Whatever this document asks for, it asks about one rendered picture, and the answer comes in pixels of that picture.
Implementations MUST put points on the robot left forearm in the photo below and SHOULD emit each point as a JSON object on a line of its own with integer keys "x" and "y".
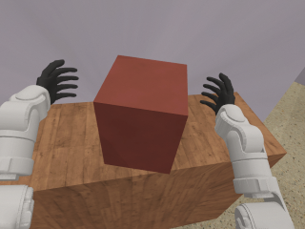
{"x": 19, "y": 124}

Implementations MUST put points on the robot right forearm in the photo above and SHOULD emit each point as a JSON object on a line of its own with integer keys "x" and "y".
{"x": 245, "y": 143}

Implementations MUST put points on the right robot upper arm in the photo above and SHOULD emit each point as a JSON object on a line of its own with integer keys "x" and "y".
{"x": 261, "y": 215}

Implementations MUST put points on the carton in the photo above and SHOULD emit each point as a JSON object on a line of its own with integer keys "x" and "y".
{"x": 141, "y": 111}

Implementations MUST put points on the left robot upper arm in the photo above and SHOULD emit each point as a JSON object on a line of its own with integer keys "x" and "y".
{"x": 16, "y": 206}

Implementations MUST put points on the right robot hand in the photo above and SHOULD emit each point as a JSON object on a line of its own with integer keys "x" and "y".
{"x": 225, "y": 92}

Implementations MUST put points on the pedestal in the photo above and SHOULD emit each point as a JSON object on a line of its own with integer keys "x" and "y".
{"x": 74, "y": 189}

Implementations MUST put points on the left robot hand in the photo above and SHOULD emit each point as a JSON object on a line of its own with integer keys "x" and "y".
{"x": 50, "y": 78}

